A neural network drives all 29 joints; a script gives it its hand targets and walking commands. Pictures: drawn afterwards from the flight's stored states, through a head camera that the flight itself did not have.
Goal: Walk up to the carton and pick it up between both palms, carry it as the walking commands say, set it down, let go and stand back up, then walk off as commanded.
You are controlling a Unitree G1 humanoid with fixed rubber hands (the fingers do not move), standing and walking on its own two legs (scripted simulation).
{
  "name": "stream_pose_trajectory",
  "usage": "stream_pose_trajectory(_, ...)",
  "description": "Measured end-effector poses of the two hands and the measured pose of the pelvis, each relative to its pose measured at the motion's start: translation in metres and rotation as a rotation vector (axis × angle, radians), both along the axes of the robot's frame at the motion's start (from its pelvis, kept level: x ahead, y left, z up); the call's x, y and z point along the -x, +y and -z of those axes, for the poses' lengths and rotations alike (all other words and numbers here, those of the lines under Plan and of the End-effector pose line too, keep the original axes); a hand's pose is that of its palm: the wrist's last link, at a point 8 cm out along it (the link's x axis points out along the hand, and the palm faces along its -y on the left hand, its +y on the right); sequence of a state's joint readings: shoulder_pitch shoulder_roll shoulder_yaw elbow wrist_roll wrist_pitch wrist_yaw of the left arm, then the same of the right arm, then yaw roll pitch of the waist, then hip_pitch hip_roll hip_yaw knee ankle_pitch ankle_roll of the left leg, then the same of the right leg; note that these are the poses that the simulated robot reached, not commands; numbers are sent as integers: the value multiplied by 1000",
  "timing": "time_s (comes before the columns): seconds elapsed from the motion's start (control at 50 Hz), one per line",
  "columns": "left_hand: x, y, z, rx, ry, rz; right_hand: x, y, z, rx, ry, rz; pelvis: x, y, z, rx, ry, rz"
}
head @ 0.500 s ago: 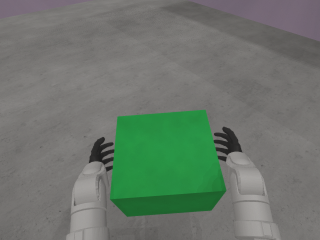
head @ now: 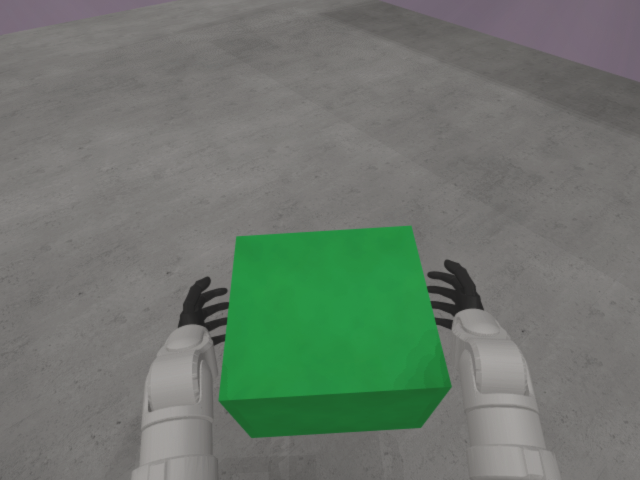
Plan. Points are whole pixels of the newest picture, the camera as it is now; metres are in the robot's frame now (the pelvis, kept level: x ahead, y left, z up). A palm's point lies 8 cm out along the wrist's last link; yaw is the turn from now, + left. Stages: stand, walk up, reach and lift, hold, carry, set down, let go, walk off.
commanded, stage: carry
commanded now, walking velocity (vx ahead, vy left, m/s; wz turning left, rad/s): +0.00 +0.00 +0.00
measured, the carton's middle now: (330, 333) +0.34 +0.01 -0.06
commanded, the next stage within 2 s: none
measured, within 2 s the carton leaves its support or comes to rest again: neither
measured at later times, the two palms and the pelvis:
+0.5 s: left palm (197, 336) +0.28 +0.18 +0.04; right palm (469, 320) +0.29 -0.17 +0.06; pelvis +0.00 +0.00 +0.00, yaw +0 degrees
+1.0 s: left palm (146, 322) +0.28 +0.23 +0.08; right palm (435, 304) +0.28 -0.11 +0.11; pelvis +0.02 +0.05 -0.01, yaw +0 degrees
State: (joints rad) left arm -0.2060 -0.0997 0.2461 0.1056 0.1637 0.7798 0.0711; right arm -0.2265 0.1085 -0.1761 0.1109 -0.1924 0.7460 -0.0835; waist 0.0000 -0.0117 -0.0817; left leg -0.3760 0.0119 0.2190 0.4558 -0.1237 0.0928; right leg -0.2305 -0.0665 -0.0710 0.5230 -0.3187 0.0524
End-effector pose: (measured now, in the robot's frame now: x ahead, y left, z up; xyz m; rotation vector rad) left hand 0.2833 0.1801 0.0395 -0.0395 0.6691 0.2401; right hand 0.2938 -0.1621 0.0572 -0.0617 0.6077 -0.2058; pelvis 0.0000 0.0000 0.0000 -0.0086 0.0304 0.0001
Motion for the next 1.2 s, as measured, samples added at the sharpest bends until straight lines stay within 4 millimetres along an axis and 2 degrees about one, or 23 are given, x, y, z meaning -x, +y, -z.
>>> stream_pose_trajectory(0.1, -3, 0, 0, 0, -15, 2, -5, 0, -3, 4, -17, -7, -1, 0, 0, -1, 1, 0)
stream_pose_trajectory(0.38, -2, -1, -7, -8, -28, 5, 1, -1, -5, -8, -24, 9, -1, -1, 0, -1, 1, 0)
stream_pose_trajectory(0.5, 0, -3, 0, -4, -6, 11, 3, -3, 0, -3, -4, 8, -1, -1, 0, -1, 1, 1)
stream_pose_trajectory(0.62, -1, -2, -6, -9, -29, 9, 2, -3, -4, -4, -24, 7, -1, -1, 0, -1, 1, 1)
stream_pose_trajectory(0.66, 0, -3, -15, -22, -44, 9, 4, -3, -11, -14, -38, 21, -1, -1, 0, -1, 1, 1)
stream_pose_trajectory(0.8, 2, -2, -57, -5, -138, -17, 9, 0, -55, -15, -132, 58, -5, 6, 1, 6, 5, 6)
stream_pose_trajectory(0.86, 0, 7, -60, 1, -114, -11, 11, 9, -58, -10, -108, 76, -11, 18, 3, 15, 14, 10)
stream_pose_trajectory(0.94, 0, 30, -47, 23, -41, -17, 12, 33, -51, 9, -35, 86, -17, 39, 6, 30, 25, 3)
stream_pose_trajectory(1.02, 6, 53, -38, 25, 6, -36, 11, 57, -48, 16, 12, 80, -14, 58, 6, 54, 32, 5)
stream_pose_trajectory(1.2, 14, 89, -56, 6, -32, -73, 10, 94, -58, 6, -17, 54, -9, 88, 2, 51, 35, -9)
